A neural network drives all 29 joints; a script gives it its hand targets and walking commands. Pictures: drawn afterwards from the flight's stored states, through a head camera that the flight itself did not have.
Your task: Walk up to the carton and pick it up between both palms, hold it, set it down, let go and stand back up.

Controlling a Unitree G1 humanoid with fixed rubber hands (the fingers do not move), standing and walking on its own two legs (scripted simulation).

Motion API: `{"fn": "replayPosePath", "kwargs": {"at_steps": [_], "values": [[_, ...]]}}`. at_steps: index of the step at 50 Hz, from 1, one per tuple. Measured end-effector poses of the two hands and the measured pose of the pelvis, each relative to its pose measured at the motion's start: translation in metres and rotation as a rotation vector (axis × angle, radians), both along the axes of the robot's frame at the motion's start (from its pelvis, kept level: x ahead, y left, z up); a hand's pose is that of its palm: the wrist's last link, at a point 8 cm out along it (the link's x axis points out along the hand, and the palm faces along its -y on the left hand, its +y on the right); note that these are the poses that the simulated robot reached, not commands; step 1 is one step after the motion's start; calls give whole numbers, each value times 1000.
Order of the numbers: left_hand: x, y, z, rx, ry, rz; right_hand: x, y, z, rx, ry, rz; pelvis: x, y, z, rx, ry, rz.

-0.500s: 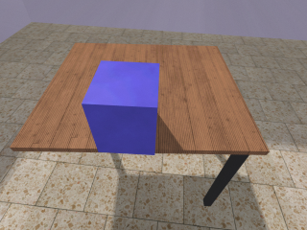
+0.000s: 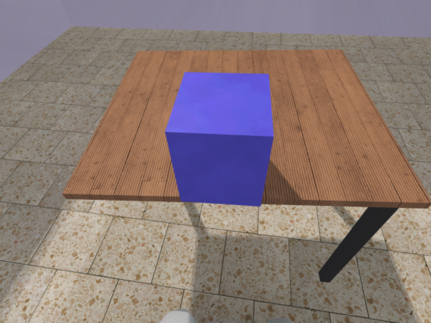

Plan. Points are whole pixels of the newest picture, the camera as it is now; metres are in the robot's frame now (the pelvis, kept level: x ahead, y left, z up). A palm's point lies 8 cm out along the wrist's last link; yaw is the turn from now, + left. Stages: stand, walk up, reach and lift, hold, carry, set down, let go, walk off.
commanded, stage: walk up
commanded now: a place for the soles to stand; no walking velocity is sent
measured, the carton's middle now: (223, 140) +0.49 -0.03 +0.05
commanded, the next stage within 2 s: stand in 1.66 s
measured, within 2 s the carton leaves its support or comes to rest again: neither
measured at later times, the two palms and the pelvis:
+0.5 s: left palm out of the picture +0.06 +0.33 -0.09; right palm out of the picture +0.05 -0.31 -0.09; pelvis +0.00 +0.00 +0.01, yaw +0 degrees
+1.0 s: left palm out of the picture +0.10 +0.32 -0.08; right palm out of the picture +0.10 -0.31 -0.09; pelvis +0.04 +0.00 +0.01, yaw +0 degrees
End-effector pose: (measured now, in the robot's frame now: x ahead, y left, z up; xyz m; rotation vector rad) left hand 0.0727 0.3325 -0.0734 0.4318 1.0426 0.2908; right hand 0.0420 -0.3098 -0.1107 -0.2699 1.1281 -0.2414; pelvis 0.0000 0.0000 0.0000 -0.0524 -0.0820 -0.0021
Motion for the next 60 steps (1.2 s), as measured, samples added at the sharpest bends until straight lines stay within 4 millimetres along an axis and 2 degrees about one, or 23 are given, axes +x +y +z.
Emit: {"fn": "replayPosePath", "kwargs": {"at_steps": [3,6,10,13,17,24,30,37,44,49,60], "values": [[-2,24,-16,-5,14,0,-4,20,-1,-20,15,25,-1,19,-9,26,-24,4],[-4,28,-24,-37,31,5,-7,29,12,-44,29,48,-3,28,-4,34,-20,6],[-17,27,-28,-70,62,24,-4,26,31,-79,46,60,-5,31,5,50,4,27],[-23,25,-30,-80,100,31,0,22,36,-89,36,56,-6,29,7,50,16,24],[-21,15,-32,-80,112,23,2,13,35,-85,19,58,-5,19,6,53,18,12],[-13,-7,-15,-75,92,21,10,2,26,-38,-12,46,-1,3,11,52,27,2],[-4,-5,-6,-56,87,20,19,8,18,-8,-13,55,7,3,11,53,37,0],[13,-15,-4,-63,86,15,35,2,18,-2,-11,62,22,-5,13,61,57,-2],[29,-15,-5,-70,83,14,52,4,20,-9,-24,68,36,-3,14,59,68,-3],[31,-16,-8,-80,80,13,58,5,24,-20,-35,78,37,-3,14,58,68,-3],[29,-17,-11,-95,45,10,56,4,30,-35,-67,84,31,-2,14,57,50,-3]]}}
